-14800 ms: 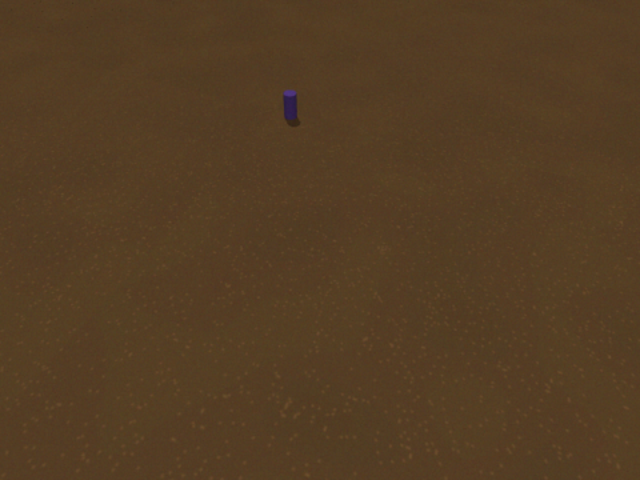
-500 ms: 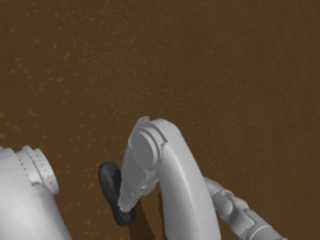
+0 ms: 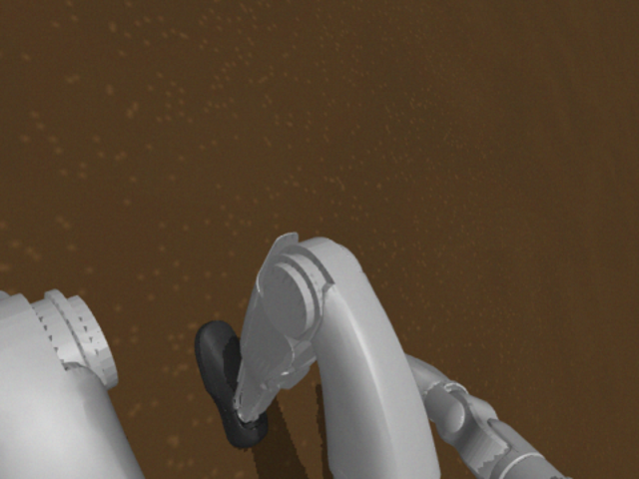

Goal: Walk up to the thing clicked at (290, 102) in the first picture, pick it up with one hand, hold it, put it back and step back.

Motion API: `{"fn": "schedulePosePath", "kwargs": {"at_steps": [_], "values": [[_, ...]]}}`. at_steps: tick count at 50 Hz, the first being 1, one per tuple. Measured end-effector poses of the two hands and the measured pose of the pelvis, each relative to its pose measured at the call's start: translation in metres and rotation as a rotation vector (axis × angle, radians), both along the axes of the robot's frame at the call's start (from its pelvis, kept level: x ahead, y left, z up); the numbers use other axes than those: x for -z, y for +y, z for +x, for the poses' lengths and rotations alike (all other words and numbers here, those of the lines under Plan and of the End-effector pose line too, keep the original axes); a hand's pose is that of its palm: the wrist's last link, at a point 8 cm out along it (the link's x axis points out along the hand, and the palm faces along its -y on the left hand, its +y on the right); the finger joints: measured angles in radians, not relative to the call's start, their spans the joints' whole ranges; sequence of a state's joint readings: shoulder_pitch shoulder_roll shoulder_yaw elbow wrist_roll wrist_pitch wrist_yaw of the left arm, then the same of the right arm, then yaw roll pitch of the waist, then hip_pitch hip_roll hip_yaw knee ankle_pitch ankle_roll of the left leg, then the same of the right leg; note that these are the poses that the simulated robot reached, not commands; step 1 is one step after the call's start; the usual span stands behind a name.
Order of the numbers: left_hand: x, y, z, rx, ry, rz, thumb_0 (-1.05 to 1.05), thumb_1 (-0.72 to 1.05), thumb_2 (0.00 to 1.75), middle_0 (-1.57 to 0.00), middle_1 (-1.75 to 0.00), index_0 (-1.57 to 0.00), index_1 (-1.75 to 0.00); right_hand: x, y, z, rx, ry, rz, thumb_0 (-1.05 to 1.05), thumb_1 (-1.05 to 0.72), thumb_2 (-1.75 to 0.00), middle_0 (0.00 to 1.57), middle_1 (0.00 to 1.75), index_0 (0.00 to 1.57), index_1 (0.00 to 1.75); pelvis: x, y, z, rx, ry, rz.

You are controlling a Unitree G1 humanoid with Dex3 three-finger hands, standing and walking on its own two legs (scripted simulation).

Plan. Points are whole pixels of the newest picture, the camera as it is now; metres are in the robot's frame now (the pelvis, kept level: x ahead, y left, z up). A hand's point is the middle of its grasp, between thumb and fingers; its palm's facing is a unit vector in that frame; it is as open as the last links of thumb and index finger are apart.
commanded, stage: settle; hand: left
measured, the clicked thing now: out of the picture +0.45 +0.29 -0.22
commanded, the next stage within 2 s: lift in 1.70 s
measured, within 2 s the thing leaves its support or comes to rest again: neither
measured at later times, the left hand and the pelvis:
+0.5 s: hand out of the picture +0.44 +0.33 -0.09, palm faces +0.37 -0.93 +0.00, open 11.2 cm; pelvis +0.00 -0.01 +0.01, yaw +3 degrees
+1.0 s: hand out of the picture +0.43 +0.34 -0.01, palm faces +0.38 -0.92 -0.04, open 11.2 cm; pelvis +0.02 -0.01 +0.04, yaw +8 degrees
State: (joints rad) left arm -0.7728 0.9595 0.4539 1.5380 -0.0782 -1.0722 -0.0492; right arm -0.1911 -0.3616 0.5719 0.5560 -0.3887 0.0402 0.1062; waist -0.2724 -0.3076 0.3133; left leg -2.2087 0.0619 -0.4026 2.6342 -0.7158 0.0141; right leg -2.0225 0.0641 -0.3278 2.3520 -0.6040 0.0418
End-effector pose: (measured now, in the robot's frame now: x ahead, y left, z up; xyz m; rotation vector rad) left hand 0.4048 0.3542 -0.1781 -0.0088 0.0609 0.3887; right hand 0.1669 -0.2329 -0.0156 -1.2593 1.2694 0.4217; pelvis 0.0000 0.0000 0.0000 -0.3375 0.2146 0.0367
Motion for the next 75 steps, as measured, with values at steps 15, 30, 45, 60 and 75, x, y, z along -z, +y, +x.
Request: {"fn": "schedulePosePath", "kwargs": {"at_steps": [15,30,45,60,75], "values": [[-0.042,0.009,0.012,0.008,-0.096,0.025,0.02,-0.61,0.89,-0.80,-1.22,-0.72,-1.23,0.010,-0.002,-0.003,0.083,-0.031,0.063,0.00,-0.90,-0.91,0.21,0.30,0.21,0.30,-0.001,-0.002,0.001,-0.012,0.026,0.022],[-0.112,0.027,-0.007,0.006,-0.074,0.044,0.02,-0.61,0.90,-0.79,-1.22,-0.72,-1.24,0.020,-0.009,-0.002,0.280,-0.096,0.199,0.00,-0.90,-0.90,0.21,0.30,0.21,0.30,-0.016,-0.008,0.008,-0.043,0.148,0.075],[-0.159,0.029,-0.018,0.003,-0.026,0.055,0.02,-0.61,0.91,-0.80,-1.21,-0.72,-1.23,0.027,-0.010,0.019,0.407,-0.134,0.301,0.00,-0.89,-0.90,0.21,0.30,0.21,0.30,-0.037,-0.012,0.020,-0.077,0.276,0.120],[-0.193,0.022,-0.008,0.007,-0.040,0.042,0.02,-0.61,0.91,-0.80,-1.21,-0.72,-1.23,0.028,-0.017,0.029,0.476,-0.151,0.337,0.00,-0.90,-0.90,0.21,0.30,0.20,0.30,-0.052,-0.016,0.028,-0.094,0.340,0.150],[-0.216,0.018,-0.011,-0.014,-0.032,0.039,0.01,-0.61,0.91,-0.79,-1.22,-0.71,-1.24,0.021,-0.019,0.021,0.526,-0.159,0.356,0.00,-0.90,-0.91,0.21,0.30,0.20,0.30,-0.066,-0.017,0.026,-0.106,0.360,0.166]]}}
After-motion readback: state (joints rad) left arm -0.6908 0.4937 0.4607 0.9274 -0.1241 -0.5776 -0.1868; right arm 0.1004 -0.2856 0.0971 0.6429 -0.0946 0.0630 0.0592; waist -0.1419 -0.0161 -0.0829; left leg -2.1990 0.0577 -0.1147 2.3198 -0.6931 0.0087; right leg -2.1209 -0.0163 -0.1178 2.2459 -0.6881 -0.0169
